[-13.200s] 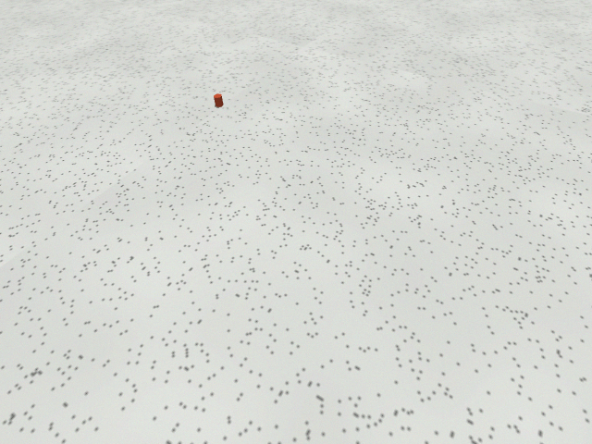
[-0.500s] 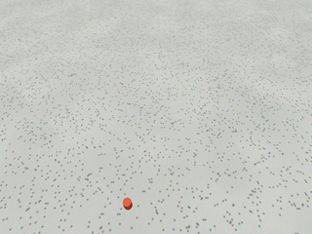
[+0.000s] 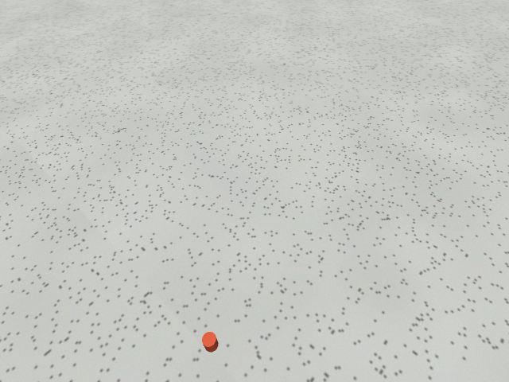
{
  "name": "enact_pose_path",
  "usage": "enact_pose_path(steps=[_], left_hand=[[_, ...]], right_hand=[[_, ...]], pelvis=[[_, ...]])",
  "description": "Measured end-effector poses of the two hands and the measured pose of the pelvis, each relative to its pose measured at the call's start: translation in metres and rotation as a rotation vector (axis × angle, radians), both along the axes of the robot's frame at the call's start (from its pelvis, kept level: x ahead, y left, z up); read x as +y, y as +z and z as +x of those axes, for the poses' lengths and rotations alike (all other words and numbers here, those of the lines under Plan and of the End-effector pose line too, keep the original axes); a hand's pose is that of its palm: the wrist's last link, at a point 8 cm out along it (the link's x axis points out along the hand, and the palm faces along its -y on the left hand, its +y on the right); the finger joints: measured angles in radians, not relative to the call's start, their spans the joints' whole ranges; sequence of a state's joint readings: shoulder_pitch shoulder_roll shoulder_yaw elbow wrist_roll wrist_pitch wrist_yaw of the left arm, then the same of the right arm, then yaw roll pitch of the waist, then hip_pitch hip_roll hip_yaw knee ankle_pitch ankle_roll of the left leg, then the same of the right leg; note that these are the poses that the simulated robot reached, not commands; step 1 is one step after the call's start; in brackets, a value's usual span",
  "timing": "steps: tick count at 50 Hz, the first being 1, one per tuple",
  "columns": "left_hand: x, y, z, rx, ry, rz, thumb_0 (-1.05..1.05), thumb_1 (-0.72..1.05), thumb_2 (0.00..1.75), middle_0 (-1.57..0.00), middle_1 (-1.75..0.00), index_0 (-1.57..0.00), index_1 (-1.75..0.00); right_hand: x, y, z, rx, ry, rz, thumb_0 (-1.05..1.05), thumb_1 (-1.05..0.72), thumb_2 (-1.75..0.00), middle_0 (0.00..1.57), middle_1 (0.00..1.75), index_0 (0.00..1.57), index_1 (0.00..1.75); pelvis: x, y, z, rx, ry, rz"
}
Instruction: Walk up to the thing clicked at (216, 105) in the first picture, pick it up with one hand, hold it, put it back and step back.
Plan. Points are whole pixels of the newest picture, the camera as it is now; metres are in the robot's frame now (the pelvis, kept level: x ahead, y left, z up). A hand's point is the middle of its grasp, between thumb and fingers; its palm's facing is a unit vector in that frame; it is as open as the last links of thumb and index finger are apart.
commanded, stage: stand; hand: left
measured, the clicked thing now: (210, 342) +0.41 +0.21 -0.75
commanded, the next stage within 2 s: walk up in 0.56 s
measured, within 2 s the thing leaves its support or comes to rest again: neither
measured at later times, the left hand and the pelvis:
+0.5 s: hand out of the picture +0.09 +0.25 -0.15, palm faces -0.01 -0.94 -0.35, open 7.4 cm; pelvis +0.01 +0.00 +0.00, yaw +0 degrees
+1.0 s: hand out of the picture +0.06 +0.32 -0.19, palm faces -0.04 -0.93 -0.37, open 7.4 cm; pelvis -0.08 +0.06 -0.02, yaw +1 degrees
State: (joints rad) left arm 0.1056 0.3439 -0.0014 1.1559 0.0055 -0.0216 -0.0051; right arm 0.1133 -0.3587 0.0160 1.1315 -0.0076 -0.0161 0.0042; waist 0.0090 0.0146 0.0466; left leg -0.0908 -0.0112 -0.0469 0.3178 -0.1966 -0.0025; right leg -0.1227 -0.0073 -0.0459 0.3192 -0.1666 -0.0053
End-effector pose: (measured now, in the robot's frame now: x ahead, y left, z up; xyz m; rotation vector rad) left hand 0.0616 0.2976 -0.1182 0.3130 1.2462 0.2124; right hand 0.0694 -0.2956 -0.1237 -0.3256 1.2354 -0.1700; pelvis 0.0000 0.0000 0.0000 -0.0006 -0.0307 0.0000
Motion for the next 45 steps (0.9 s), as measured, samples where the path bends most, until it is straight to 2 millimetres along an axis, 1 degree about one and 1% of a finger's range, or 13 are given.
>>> enact_pose_path(steps=[11, 17, 28, 30, 33, 36, 39, 42, 45], left_hand=[[-0.004, 0.002, 0.017, -0.024, -0.013, 0.001, 0.01, 0.90, 0.90, -0.20, -0.30, -0.20, -0.30], [-0.005, 0.003, 0.023, -0.041, -0.014, 0.002, 0.01, 0.90, 0.90, -0.20, -0.30, -0.20, -0.30], [-0.005, 0.003, 0.019, -0.035, -0.012, 0.004, 0.01, 0.90, 0.90, -0.20, -0.30, -0.20, -0.30], [-0.003, 0.002, 0.018, -0.037, 0.004, 0.004, 0.01, 0.90, 0.90, -0.20, -0.30, -0.20, -0.30], [0.004, 0.000, 0.014, -0.040, 0.013, 0.017, 0.01, 0.90, 0.90, -0.20, -0.30, -0.20, -0.30], [0.014, -0.004, 0.009, -0.036, 0.002, 0.031, 0.01, 0.90, 0.90, -0.20, -0.30, -0.20, -0.30], [0.026, -0.007, 0.005, -0.040, -0.025, 0.042, 0.01, 0.90, 0.90, -0.20, -0.30, -0.20, -0.30], [0.041, -0.014, 0.006, -0.060, -0.051, 0.043, 0.01, 0.90, 0.90, -0.20, -0.30, -0.20, -0.30], [0.057, -0.028, 0.008, -0.095, -0.067, 0.030, 0.01, 0.90, 0.90, -0.20, -0.30, -0.20, -0.30]], right_hand=[[-0.006, 0.001, 0.004, -0.002, -0.010, -0.009, 0.01, -0.91, -0.90, 0.20, 0.30, 0.20, 0.30], [-0.006, 0.002, 0.006, -0.011, -0.008, -0.010, 0.01, -0.91, -0.90, 0.20, 0.30, 0.20, 0.30], [-0.006, 0.002, 0.004, -0.013, -0.007, -0.007, 0.01, -0.91, -0.90, 0.20, 0.30, 0.20, 0.30], [-0.007, 0.001, 0.003, -0.008, -0.013, -0.007, 0.01, -0.91, -0.90, 0.20, 0.30, 0.20, 0.30], [-0.011, -0.001, 0.000, 0.001, -0.017, -0.020, 0.01, -0.91, -0.90, 0.20, 0.30, 0.20, 0.30], [-0.013, -0.002, -0.007, 0.012, -0.016, -0.043, 0.00, -0.91, -0.90, 0.20, 0.30, 0.20, 0.30], [-0.010, 0.000, -0.022, 0.029, -0.019, -0.068, 0.00, -0.91, -0.90, 0.20, 0.30, 0.20, 0.30], [-0.004, 0.001, -0.044, 0.047, -0.027, -0.093, 0.00, -0.91, -0.90, 0.20, 0.30, 0.20, 0.30], [0.007, -0.003, -0.069, 0.071, -0.029, -0.133, 0.00, -0.91, -0.90, 0.20, 0.30, 0.20, 0.30]], pelvis=[[-0.003, 0.000, 0.006, -0.001, -0.003, 0.000], [-0.004, 0.000, 0.006, -0.003, -0.003, -0.001], [-0.005, 0.001, 0.005, -0.006, -0.004, -0.002], [-0.004, -0.001, 0.001, -0.001, -0.003, -0.003], [-0.002, -0.005, -0.012, 0.000, -0.001, -0.008], [0.005, -0.008, -0.027, 0.001, -0.002, -0.004], [0.015, -0.011, -0.040, 0.010, -0.002, 0.010], [0.030, -0.017, -0.052, 0.023, 0.011, 0.012], [0.048, -0.030, -0.065, 0.024, 0.021, 0.002]])
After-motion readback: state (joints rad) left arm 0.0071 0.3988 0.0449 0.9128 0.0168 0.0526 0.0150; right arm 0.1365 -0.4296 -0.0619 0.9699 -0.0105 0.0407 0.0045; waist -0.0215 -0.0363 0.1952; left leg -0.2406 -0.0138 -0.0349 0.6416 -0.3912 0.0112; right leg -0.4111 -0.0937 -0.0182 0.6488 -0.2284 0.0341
